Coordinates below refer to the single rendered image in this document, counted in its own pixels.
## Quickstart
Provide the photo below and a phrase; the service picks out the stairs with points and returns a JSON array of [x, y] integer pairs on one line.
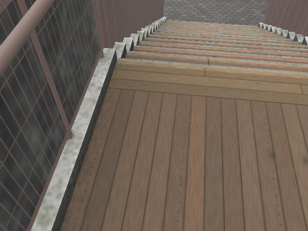
[[215, 38]]

